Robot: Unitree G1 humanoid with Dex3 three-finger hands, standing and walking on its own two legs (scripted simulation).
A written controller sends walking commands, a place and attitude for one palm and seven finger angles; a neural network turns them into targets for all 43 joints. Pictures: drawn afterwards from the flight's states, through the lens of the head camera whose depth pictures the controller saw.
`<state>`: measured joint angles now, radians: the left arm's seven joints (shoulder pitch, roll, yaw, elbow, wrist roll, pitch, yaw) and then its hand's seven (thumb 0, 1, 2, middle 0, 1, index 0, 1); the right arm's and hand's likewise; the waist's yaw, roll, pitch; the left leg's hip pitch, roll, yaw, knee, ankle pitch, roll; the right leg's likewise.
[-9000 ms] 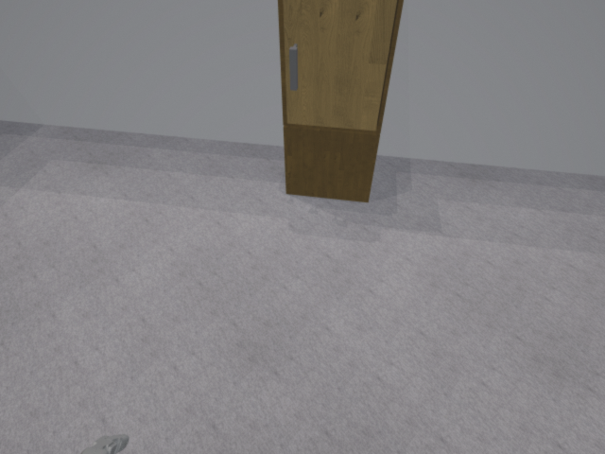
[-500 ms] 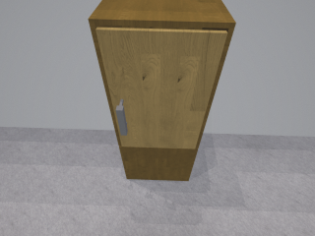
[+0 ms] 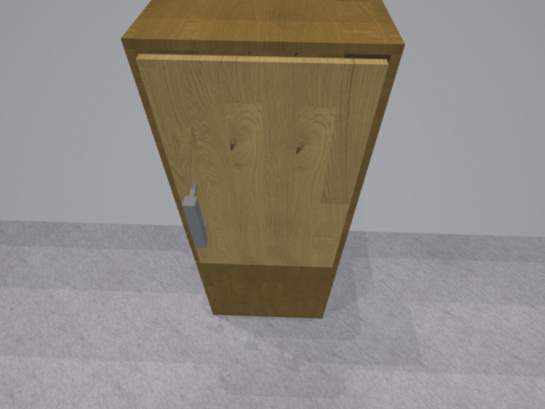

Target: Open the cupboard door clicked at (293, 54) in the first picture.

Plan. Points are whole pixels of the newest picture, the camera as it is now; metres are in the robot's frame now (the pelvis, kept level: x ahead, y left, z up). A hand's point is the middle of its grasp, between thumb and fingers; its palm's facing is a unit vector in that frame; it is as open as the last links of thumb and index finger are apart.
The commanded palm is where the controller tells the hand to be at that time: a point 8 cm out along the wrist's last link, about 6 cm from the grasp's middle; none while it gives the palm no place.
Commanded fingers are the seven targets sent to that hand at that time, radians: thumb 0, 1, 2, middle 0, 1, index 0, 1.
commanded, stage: come to a stop and stand still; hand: left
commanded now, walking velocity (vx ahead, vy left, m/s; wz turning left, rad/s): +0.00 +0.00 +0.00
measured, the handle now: (197, 215) +0.51 +0.20 -0.10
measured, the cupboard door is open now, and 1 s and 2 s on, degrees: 0 0 0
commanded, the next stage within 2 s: look again from close up in 0.50 s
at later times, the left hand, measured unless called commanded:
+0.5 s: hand out of the picture +0.06 +0.16 -0.17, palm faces +0.01 -0.97 -0.22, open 7.4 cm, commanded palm none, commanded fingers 0.00 0.90 0.90 -0.20 -0.30 -0.20 -0.30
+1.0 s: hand out of the picture +0.03 +0.15 -0.17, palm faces +0.02 -0.98 -0.22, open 7.4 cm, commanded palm none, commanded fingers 0.00 0.90 0.90 -0.20 -0.30 -0.20 -0.30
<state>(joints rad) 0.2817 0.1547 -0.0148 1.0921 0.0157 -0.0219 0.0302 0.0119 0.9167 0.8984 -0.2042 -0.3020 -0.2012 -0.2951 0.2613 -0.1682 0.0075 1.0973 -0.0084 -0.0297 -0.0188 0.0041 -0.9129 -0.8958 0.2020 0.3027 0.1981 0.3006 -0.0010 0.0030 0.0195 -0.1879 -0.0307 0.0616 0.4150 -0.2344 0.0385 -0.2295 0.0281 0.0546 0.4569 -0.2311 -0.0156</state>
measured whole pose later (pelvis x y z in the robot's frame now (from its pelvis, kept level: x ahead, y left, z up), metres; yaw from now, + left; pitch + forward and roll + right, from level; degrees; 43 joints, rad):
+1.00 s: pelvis +0.02 -0.03 +0.00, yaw +1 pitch -1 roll +0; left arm 0.26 0.18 -0.01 1.09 0.01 -0.02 0.02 0.01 0.91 0.90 -0.20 -0.30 -0.20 -0.30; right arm 0.25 -0.19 0.01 1.14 -0.01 -0.02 -0.02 0.00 -0.91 -0.90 0.20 0.30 0.20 0.30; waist 0.00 0.00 0.03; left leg -0.13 0.01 0.04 0.38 -0.24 -0.01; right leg -0.15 0.07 0.03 0.40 -0.23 -0.06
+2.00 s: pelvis -0.05 +0.00 -0.12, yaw +4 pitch +18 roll -3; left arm 0.23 0.28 0.16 0.07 -0.28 -0.27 -0.39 0.01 0.21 0.61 -0.25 -0.74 -0.25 -0.74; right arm 0.20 -0.18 0.07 0.53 0.03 -0.16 -0.04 0.01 -0.91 -0.90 0.21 0.30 0.21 0.30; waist 0.00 0.04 -0.14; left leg -1.07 -0.02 -0.03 1.29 -0.53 0.04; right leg -1.03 0.03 -0.08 1.23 -0.51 -0.02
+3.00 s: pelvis -0.04 +0.00 -0.11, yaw +3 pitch +20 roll -4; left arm 0.02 0.43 0.43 0.38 -0.39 -0.35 -0.59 -0.01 -0.50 0.30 -0.30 -1.20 -0.30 -1.19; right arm 0.26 -0.30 0.02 0.54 0.04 -0.20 -0.05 0.01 -0.91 -0.90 0.21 0.30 0.20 0.30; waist -0.02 0.02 -0.15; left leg -1.09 -0.01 -0.03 1.28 -0.54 0.04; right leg -1.05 0.04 -0.08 1.20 -0.50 -0.02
